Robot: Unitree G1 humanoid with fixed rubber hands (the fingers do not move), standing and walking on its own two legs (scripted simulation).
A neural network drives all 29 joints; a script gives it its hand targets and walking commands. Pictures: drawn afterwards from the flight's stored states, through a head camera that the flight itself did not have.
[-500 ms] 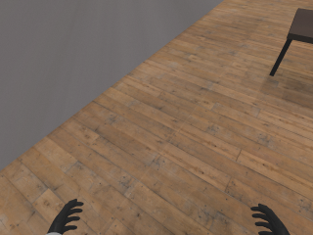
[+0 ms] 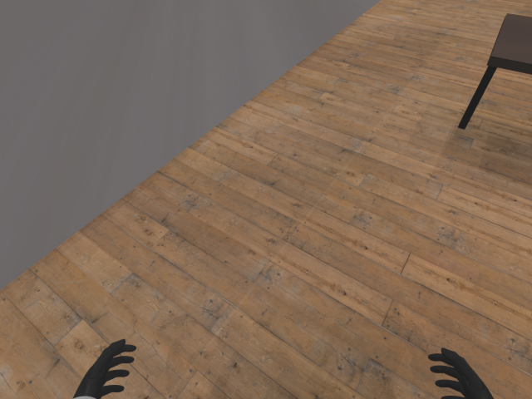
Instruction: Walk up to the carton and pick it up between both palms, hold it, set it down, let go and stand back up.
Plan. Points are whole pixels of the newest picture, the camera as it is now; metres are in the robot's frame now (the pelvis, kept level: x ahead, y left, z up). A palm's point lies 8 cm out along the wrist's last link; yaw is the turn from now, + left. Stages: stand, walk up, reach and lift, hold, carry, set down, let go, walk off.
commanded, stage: stand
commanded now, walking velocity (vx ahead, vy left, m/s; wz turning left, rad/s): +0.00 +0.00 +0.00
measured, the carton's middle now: out of the picture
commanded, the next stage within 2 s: none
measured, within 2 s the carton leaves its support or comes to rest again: neither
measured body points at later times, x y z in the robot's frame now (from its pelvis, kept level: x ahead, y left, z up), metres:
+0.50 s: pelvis +0.00 +0.00 +0.00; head +0.01 +0.00 +0.45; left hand +0.15 +0.30 -0.08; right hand +0.15 -0.28 -0.09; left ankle +0.00 +0.12 -0.72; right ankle +0.00 -0.13 -0.72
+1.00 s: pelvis -0.01 -0.01 +0.00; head -0.02 -0.01 +0.45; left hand +0.13 +0.30 -0.08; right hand +0.13 -0.28 -0.09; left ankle +0.00 +0.12 -0.72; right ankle +0.00 -0.13 -0.72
